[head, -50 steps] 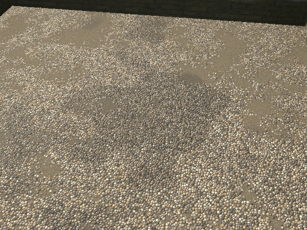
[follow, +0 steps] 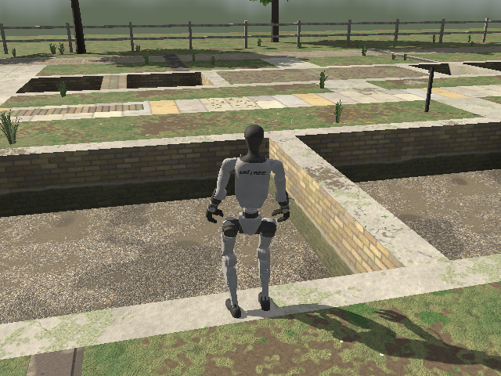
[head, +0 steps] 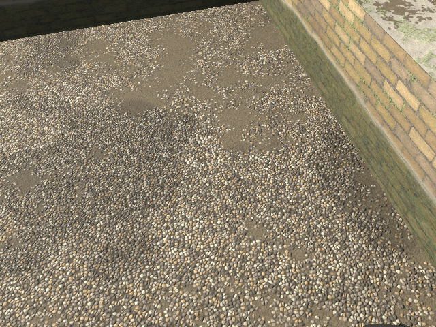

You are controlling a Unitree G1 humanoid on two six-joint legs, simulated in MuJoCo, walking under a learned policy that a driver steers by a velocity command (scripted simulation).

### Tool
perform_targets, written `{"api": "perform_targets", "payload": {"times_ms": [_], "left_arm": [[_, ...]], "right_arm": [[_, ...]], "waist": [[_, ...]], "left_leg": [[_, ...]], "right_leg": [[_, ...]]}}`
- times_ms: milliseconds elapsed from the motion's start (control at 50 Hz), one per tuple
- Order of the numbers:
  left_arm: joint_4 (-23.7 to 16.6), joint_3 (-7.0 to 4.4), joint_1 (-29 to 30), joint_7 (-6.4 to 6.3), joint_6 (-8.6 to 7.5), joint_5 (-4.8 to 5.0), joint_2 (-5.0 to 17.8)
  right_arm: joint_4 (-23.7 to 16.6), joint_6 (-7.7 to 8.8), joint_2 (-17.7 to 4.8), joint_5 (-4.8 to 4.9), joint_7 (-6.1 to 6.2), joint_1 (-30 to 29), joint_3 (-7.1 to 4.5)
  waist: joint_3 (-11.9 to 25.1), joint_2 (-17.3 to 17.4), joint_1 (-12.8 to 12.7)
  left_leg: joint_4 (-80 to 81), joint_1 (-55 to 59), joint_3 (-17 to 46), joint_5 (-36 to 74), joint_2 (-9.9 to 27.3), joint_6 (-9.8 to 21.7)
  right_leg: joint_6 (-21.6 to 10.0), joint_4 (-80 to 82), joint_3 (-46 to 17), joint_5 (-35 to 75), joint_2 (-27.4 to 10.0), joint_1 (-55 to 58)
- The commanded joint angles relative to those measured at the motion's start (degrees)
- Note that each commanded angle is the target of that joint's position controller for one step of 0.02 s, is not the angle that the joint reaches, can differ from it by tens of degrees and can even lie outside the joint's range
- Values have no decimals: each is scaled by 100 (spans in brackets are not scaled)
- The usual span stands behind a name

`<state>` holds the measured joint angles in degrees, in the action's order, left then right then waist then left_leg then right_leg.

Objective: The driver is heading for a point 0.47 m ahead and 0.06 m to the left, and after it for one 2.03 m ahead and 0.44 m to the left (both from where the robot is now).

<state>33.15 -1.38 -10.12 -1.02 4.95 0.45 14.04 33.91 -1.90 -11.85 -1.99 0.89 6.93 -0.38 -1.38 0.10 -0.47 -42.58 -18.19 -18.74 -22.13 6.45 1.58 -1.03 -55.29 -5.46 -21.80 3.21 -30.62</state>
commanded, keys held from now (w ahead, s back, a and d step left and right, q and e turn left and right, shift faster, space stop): w+e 0.18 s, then w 0.22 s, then w+q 0.60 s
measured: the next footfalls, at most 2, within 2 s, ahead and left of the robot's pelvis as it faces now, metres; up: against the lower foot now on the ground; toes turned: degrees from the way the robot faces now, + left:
left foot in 0.40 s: +0.08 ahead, +0.03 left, +0.00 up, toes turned -7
right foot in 0.72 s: +0.10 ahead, -0.18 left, +0.00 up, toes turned -7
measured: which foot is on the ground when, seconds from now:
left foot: down 0.00-0.08, up 0.10-0.38, down 0.40-1.00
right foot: down 0.00-0.40, up 0.42-0.70, down 0.72-1.00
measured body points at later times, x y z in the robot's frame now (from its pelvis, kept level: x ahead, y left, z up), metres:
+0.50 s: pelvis +0.01 -0.02 +0.01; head +0.01 +0.00 +0.46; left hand +0.28 +0.14 -0.06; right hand +0.09 -0.27 -0.07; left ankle +0.03 +0.07 -0.71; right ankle +0.06 -0.13 -0.69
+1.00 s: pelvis +0.05 -0.08 +0.00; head +0.05 -0.06 +0.45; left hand +0.25 +0.14 -0.08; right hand +0.23 -0.32 -0.06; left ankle +0.04 +0.04 -0.71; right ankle +0.06 -0.17 -0.71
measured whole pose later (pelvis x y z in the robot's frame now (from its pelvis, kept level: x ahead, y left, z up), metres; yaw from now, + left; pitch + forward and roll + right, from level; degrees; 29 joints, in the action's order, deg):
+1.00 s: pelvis +0.05 -0.08 +0.00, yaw -3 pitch -1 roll +0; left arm 34.2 0.5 -7.8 -2.3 2.0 -1.4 12.7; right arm 33.0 -3.6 -12.6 -0.6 -1.0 8.3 0.0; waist -0.4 -2.0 -0.7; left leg -43.9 -17.2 4.0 -25.1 -2.2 0.7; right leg -2.4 -42.8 6.3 -21.4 -0.5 -20.2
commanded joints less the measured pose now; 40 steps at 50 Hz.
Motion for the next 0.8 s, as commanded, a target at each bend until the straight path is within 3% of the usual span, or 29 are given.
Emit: {"api": "perform_targets", "payload": {"times_ms": [20,60,80,100,120,140,160,180,200,220,240,280,340,380,400,420,440,460,480,520,540,560,600,640,680,720,740,760,800], "left_arm": [[-548,-84,508,22,-151,4,301],[-336,-33,-24,-33,-159,-18,110],[-135,-56,-554,-61,-166,-48,139],[-19,-80,-919,-77,-167,-65,380],[-170,-266,-893,-111,-196,108,1105],[-381,-348,-487,-196,-219,89,1265],[-491,-296,96,-245,-204,10,1099],[-544,-216,537,-267,-188,-82,841],[-666,-142,934,-238,-247,-122,619],[-722,-62,1006,-190,-287,-131,407],[-709,-15,1012,-162,-348,-149,274],[-574,-42,720,-94,-402,-187,376],[-427,-96,370,1,-275,-210,496],[-417,-91,445,24,-138,-76,464],[-430,-75,480,15,-133,0,303],[-643,27,825,59,-194,151,-74],[-831,-69,1382,32,-308,108,351],[-773,-132,1384,37,-383,96,467],[-638,-116,1263,70,-409,72,444],[-473,-67,1113,141,-382,-71,369],[-381,-13,1073,178,-355,-116,221],[-391,3,1121,173,-297,-190,97],[-358,60,1129,139,-275,-139,29],[-409,106,1340,7,-299,-80,2],[-383,153,1198,-68,-324,-99,-71],[-306,194,814,-106,-356,-292,-96],[-339,98,1093,-92,-389,-261,189],[-434,78,1163,-45,-394,-192,217],[-471,43,940,-28,-400,-164,419]], "right_arm": [[-309,122,-592,70,7,-439,-146],[-342,30,-574,146,-53,-724,-160],[-380,-72,-544,152,-90,-761,-178],[-461,-193,-458,136,-174,-690,-160],[-967,-292,-433,106,-283,-1038,-137],[-1065,-246,-499,134,-265,-1299,-133],[-1036,-135,-574,119,-259,-1152,-152],[-943,-23,-574,67,-176,-896,-143],[-820,-9,-457,26,-48,-524,-111],[-653,-34,-403,-44,-21,-234,-103],[-643,-89,-403,-39,2,-251,-115],[-673,-140,-350,33,-8,-326,-46],[-636,-111,-171,172,-96,-361,74],[-419,-95,87,170,-138,218,145],[-319,-66,44,73,-124,598,132],[-322,5,-356,-67,-104,962,62],[-271,77,-879,28,-57,1104,-133],[-328,134,-947,58,6,758,-158],[-394,185,-815,92,6,441,-103],[-515,266,-517,227,-64,-62,0],[-519,303,-401,251,-128,-104,29],[-356,346,-482,331,-100,89,-31],[-245,344,-616,289,-92,458,-95],[-198,214,-704,255,-22,497,-104],[-196,67,-803,275,-14,509,-140],[-257,-52,-687,273,-2,461,-121],[-331,-57,-450,290,-35,671,-56],[-361,-50,-450,257,-37,473,-41],[-422,-72,-448,238,-30,388,-66]], "waist": [[264,590,-118],[411,378,-492],[535,54,-666],[346,-1132,-705],[256,-2246,-864],[453,-1691,-795],[551,-1465,-420],[568,-1193,-56],[747,-998,212],[1002,-919,217],[1045,-743,223],[1083,-497,116],[866,-601,-168],[618,-411,119],[508,-79,260],[458,1098,453],[-95,1251,721],[-222,862,421],[-110,684,176],[188,634,-110],[331,682,-121],[423,589,-152],[508,550,-50],[519,651,78],[598,604,48],[756,470,-14],[823,-77,202],[692,-333,17],[585,-970,-38]], "left_leg": [[1938,-33,1365,-566,1478,312],[1260,-554,746,-854,1101,38],[494,-836,471,-1219,716,-129],[-1367,-1379,22,-1848,-41,-283],[-2754,-2928,938,-2558,-927,-590],[-3301,-3237,2021,-1691,-871,-731],[-3528,-3186,2189,-928,-826,-761],[-3564,-3024,2228,-459,-832,-742],[-3517,-2623,2180,-96,-776,-722],[-3520,-2044,2029,3,-799,-711],[-3271,-1637,1932,71,-835,-719],[-1977,-1108,1847,-414,-776,-601],[-422,-173,1666,-734,-873,-292],[1018,949,1457,196,-944,-23],[1321,1748,1904,-111,-664,155],[1789,2208,3654,-937,507,503],[2473,1478,5008,-745,1076,531],[2634,1209,5164,-654,1140,620],[2747,997,5041,-884,998,680],[2747,466,4236,-332,531,677],[2691,135,3865,212,269,644],[2439,232,3630,1289,233,635],[2116,474,3381,2241,59,652],[1788,777,3257,2828,-81,676],[1536,775,3352,2650,-120,699],[1250,378,3476,1984,-214,638],[1300,-141,3164,926,-492,466],[1093,-390,2870,150,-703,356],[176,-615,2326,-112,-1035,114]], "right_leg": [[-17,-42,431,194,-413,-42],[-214,721,680,508,-281,1006],[-412,1149,523,417,-139,1581],[-796,1863,-517,1116,-397,1631],[-1595,2815,-3290,1006,-1065,1837],[-1776,3331,-3872,56,-1447,1722],[-1622,3462,-3607,-989,-1371,1328],[-1421,3430,-3288,-1280,-1203,999],[-1307,3268,-2822,-767,-1116,722],[-1250,3264,-2490,-428,-993,437],[-1181,3253,-2195,-48,-855,207],[-1035,3268,-1865,206,-735,399],[-982,3443,-1961,-381,-698,457],[-775,3482,-1995,-1176,-574,-59],[-491,2881,-1785,-1343,-316,-734],[-189,1262,-878,-1021,313,-1670],[10,1013,-718,-549,503,-2170],[96,811,-998,-35,376,-2027],[167,763,-862,280,222,-1682],[360,807,-108,666,-33,-626],[407,784,198,796,-64,-16],[376,769,348,909,-78,166],[341,1144,508,669,-85,331],[332,1816,554,532,-54,528],[244,2489,704,802,-29,1062],[99,2436,576,1191,-252,1916],[34,2067,510,1188,-385,2181],[-38,2163,317,1145,-505,2117],[-354,2669,-306,1253,-1023,2065]]}}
